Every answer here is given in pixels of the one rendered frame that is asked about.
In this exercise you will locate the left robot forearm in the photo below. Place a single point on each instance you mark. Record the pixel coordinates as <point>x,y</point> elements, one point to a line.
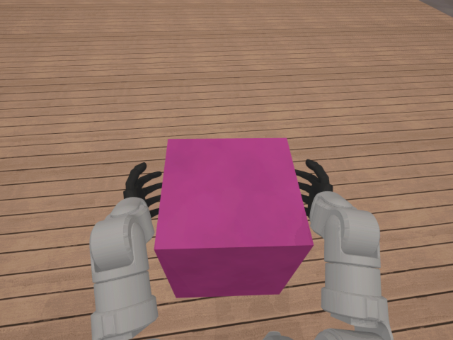
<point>119,264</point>

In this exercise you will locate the robot left hand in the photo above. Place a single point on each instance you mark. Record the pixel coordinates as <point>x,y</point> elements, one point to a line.
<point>134,186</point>

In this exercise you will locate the robot right hand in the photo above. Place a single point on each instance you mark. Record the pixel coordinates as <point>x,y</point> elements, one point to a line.
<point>319,184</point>

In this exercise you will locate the carton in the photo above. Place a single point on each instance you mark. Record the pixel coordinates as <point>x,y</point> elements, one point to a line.
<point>231,217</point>

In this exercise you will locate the right robot forearm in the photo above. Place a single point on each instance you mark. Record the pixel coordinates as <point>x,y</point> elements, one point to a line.
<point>352,291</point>

